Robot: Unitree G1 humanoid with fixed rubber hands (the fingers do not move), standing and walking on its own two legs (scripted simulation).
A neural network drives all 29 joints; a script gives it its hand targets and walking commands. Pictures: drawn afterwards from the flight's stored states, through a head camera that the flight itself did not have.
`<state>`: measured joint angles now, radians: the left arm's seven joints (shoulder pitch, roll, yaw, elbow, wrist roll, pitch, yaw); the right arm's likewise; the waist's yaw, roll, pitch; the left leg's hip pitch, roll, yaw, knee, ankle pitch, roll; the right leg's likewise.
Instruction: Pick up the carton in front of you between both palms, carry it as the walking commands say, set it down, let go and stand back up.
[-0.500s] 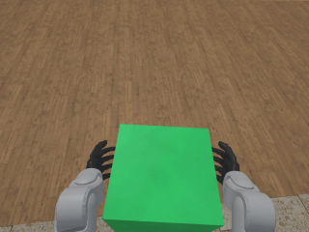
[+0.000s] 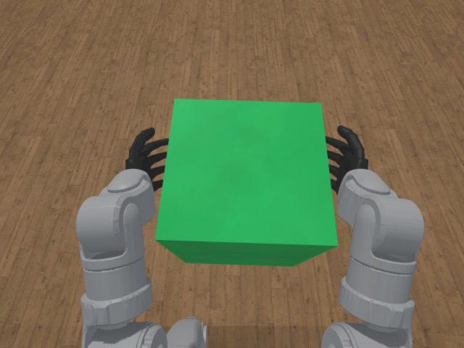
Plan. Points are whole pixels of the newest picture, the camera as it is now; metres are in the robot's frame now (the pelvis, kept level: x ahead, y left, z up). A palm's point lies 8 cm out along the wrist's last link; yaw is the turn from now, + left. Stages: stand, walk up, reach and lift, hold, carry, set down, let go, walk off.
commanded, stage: carry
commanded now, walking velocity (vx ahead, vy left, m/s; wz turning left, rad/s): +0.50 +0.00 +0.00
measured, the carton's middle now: (242, 195) +0.35 +0.01 +0.06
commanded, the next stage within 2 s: none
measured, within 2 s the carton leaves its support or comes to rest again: neither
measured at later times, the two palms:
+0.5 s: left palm (190, 45) +0.71 +0.14 +0.14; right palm (326, 48) +0.68 -0.16 +0.15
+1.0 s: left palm out of the picture +1.01 +0.13 +0.21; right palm out of the picture +1.02 -0.16 +0.20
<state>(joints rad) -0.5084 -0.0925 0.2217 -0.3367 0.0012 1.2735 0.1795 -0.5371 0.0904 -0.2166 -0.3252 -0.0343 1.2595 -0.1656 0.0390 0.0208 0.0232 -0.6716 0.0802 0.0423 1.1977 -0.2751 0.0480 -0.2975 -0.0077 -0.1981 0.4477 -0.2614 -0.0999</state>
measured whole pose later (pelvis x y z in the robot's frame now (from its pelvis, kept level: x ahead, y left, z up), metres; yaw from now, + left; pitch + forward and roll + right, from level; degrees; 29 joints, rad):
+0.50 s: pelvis +0.34 +0.03 +0.02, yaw -2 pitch +6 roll -1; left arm -0.57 -0.14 0.29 -0.36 0.06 1.22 0.13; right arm -0.59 0.13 -0.28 -0.31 0.01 1.18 -0.17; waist -0.08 0.00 0.11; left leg -0.32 0.00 0.13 0.47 -0.37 0.08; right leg -0.74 -0.03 -0.02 1.16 -0.38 -0.05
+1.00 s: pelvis +0.66 -0.02 +0.05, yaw -1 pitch +6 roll +1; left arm -0.66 -0.08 0.26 -0.17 0.00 1.25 0.17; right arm -0.63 0.09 -0.28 -0.22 -0.07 1.24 -0.14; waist 0.06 0.01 -0.02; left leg -0.75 0.05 0.07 0.94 -0.29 0.03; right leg -0.19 0.02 -0.09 0.42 -0.42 -0.05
